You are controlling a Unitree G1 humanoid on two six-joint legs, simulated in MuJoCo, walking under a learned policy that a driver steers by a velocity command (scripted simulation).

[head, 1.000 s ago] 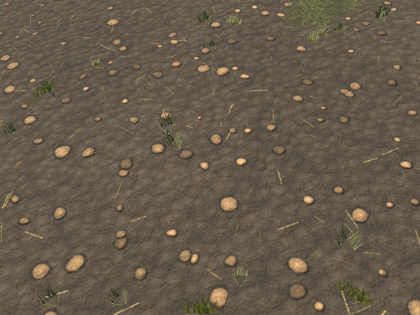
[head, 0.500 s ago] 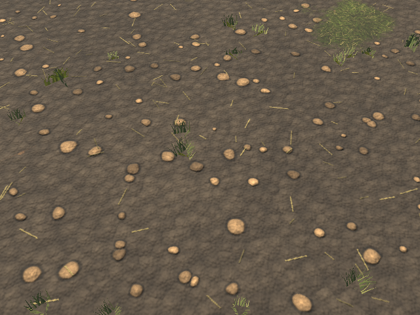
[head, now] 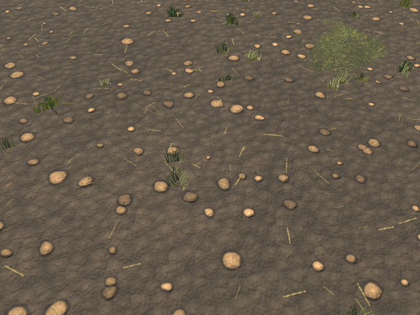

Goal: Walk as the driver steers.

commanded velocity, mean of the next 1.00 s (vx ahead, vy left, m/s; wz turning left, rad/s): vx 0.47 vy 0.00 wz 0.00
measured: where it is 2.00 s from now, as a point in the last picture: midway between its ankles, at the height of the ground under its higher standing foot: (213, 183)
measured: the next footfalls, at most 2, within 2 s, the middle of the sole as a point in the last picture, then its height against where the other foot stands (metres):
right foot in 0.46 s outside the picture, level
left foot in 1.02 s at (186, 266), level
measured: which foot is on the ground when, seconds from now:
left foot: down 0.00-0.46, up 0.48-1.00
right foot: down 0.00-0.00, up 0.02-0.44, down 0.46-1.00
